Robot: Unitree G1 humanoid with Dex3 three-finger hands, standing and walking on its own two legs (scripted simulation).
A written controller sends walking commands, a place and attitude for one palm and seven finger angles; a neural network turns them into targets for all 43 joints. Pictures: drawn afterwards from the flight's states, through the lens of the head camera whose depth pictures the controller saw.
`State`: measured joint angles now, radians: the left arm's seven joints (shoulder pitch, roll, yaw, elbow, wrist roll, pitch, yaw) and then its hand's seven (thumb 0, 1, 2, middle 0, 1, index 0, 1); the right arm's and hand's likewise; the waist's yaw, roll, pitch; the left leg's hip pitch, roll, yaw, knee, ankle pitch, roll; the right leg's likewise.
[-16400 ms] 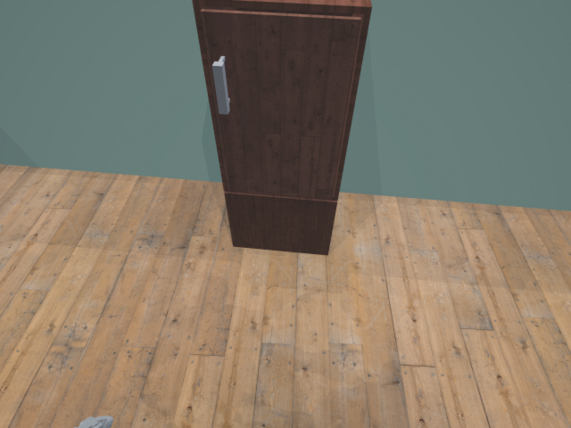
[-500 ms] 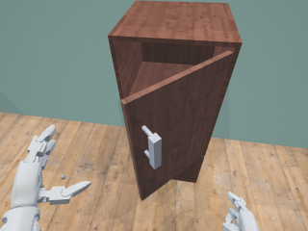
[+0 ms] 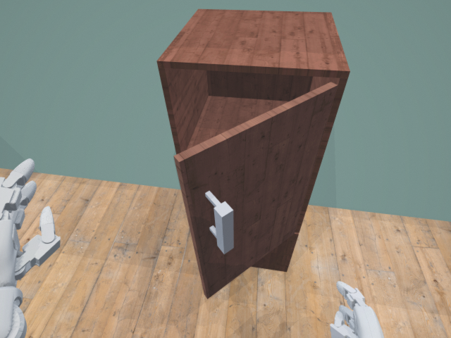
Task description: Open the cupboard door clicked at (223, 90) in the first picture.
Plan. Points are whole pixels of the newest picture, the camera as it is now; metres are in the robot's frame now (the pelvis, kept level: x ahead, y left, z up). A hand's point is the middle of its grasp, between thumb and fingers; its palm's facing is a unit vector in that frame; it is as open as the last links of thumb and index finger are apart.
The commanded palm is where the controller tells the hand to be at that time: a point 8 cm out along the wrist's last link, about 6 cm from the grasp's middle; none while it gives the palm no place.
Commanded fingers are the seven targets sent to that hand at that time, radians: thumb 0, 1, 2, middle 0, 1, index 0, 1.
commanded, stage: draw the hand back to the body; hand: left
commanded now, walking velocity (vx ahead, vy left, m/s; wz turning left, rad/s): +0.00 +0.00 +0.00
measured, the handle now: (218, 222) +0.33 +0.07 +0.02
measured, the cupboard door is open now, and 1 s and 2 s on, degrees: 46 46 46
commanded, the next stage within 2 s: step back with the hand held close in 0.24 s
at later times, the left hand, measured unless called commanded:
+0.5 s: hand (48, 236) +0.19 +0.27 +0.16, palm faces +0.45 -0.77 -0.45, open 7.4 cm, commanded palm +0.12 +0.30 +0.17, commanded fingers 0.00 0.90 0.90 -0.20 -0.30 -0.20 -0.30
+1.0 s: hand (7, 297) +0.11 +0.28 +0.15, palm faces +0.43 -0.76 -0.49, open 7.4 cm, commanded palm +0.05 +0.31 +0.17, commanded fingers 0.00 0.90 0.90 -0.20 -0.30 -0.20 -0.30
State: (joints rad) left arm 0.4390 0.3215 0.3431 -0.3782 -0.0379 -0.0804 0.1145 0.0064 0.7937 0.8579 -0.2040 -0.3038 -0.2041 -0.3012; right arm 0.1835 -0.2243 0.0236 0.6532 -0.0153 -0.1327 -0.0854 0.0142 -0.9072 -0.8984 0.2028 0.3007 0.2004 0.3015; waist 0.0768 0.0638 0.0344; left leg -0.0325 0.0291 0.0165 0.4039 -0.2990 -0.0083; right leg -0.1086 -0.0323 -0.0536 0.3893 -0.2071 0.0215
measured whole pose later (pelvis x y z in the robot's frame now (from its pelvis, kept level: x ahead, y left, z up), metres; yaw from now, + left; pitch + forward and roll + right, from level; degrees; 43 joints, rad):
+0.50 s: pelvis -0.02 +0.00 +0.00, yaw +0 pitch -2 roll -1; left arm 0.45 0.36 0.40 -0.39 -0.03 -0.14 0.11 0.01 0.89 0.90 -0.21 -0.30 -0.21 -0.30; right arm 0.16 -0.22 0.03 0.62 -0.01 -0.09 -0.08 0.01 -0.91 -0.90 0.20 0.30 0.20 0.30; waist 0.03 0.06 0.03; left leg -0.11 0.04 0.01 0.43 -0.28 -0.01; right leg -0.17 -0.02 -0.06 0.37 -0.17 0.02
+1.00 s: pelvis -0.09 +0.01 -0.02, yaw +0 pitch -1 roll +0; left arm 0.52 0.40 0.43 -0.51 0.00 -0.20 0.15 0.01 0.89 0.90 -0.21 -0.30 -0.21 -0.30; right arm 0.21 -0.21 0.01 0.55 0.00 -0.07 -0.09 0.01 -0.91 -0.90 0.20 0.30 0.20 0.30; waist 0.01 -0.02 0.06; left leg -0.35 0.00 0.02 0.61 -0.26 0.02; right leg -0.39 -0.06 -0.02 0.53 -0.13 0.04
